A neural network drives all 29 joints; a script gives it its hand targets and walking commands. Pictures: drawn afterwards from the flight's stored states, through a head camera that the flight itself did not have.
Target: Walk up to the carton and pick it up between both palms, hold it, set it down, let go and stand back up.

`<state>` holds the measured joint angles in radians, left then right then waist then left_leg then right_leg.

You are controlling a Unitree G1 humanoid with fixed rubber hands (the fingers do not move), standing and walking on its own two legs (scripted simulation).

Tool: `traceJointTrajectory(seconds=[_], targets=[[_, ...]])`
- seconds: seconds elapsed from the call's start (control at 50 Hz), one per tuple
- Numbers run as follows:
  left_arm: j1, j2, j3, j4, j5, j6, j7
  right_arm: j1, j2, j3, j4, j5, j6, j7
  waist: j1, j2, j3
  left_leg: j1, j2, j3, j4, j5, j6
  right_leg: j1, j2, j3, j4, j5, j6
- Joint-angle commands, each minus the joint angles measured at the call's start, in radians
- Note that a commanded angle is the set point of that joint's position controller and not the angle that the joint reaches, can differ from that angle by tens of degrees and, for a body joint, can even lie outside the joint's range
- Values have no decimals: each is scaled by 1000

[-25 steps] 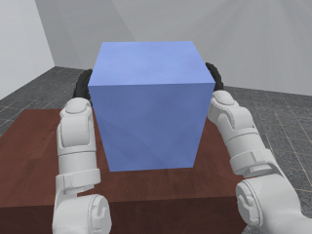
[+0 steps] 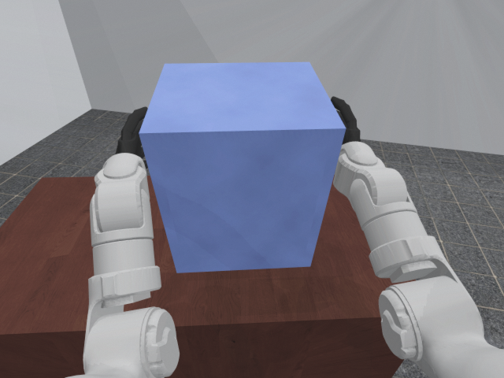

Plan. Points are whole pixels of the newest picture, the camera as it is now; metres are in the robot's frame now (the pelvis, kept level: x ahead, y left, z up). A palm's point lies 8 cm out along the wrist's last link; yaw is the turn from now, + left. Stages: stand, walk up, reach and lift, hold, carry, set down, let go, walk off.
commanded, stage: hold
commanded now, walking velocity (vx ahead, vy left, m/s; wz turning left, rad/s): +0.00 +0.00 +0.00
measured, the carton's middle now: (241, 170) +0.39 +0.01 +0.20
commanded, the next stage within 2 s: none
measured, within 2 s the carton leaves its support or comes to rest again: neither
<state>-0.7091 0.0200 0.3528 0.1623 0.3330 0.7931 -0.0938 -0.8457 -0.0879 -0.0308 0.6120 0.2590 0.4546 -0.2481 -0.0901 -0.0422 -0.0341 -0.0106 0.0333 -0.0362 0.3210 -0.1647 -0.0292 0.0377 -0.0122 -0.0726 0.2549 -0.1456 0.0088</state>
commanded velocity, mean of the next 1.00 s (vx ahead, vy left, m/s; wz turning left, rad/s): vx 0.00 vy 0.00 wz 0.00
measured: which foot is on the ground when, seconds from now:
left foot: down 0.00-1.00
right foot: down 0.00-1.00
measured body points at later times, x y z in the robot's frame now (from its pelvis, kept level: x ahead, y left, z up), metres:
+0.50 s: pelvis +0.00 +0.00 +0.00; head -0.07 +0.03 +0.44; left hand +0.37 +0.17 +0.23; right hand +0.38 -0.15 +0.24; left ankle +0.02 +0.14 -0.75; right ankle +0.01 -0.12 -0.75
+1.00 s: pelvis +0.00 +0.00 +0.00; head -0.07 +0.03 +0.44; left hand +0.37 +0.17 +0.23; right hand +0.38 -0.15 +0.24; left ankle +0.02 +0.14 -0.75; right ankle +0.01 -0.12 -0.75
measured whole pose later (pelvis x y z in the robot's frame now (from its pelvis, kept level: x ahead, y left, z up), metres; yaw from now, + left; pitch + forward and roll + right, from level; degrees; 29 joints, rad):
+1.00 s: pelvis +0.00 +0.00 +0.00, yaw +0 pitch -8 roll -1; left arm -0.67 0.01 0.33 0.12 0.33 0.81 -0.08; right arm -0.82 -0.10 -0.01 0.59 0.27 0.46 -0.24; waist -0.09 -0.05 -0.04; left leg -0.02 0.03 -0.03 0.32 -0.17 -0.03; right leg 0.03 -0.01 -0.07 0.26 -0.15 0.01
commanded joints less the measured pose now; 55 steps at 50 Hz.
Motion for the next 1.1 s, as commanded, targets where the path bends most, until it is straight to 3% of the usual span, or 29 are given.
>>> traceJointTrajectory(seconds=[0.0, 0.24, 0.38, 0.86, 0.98, 1.0, 1.08], targets=[[-694, -528, -443, -86, -174, -64, -130, -701, 604, 314, -287, 97, -50, 124, -5, 70, -297, 32, -90, 66, -22, 233, -12, 84, 83, -9, -12, 111, 35], [-658, -522, -429, -78, -162, -60, -125, -662, 598, 320, -258, 95, -43, 127, 2, 43, -288, -5, -91, 74, -42, 190, -2, 112, 80, -2, -8, 114, 37], [-677, -543, -476, -124, -190, -66, -113, -683, 610, 337, -320, 113, -51, 124, -12, 65, -322, 18, -93, 67, -18, 238, -15, 101, 83, -4, -2, 150, 37], [-652, -535, -475, -139, -183, -57, -110, -660, 601, 345, -321, 116, -40, 126, -6, 56, -313, 21, -91, 67, -19, 244, -13, 105, 83, 0, 1, 161, 38], [-652, -535, -478, -142, -182, -55, -111, -657, 599, 344, -322, 117, -37, 125, -8, 61, -305, 20, -91, 66, -21, 238, -15, 103, 82, -1, 0, 157, 37], [-693, -547, -491, -145, -196, -59, -116, -714, 624, 338, -355, 111, -50, 124, -8, 83, -316, 45, -90, 59, -7, 265, -17, 87, 80, -7, -1, 157, 38], [-685, -536, -474, -125, -187, -62, -113, -690, 607, 335, -316, 108, -43, 122, -6, 75, -309, 48, -89, 62, -13, 248, -15, 76, 82, -6, -7, 132, 37]])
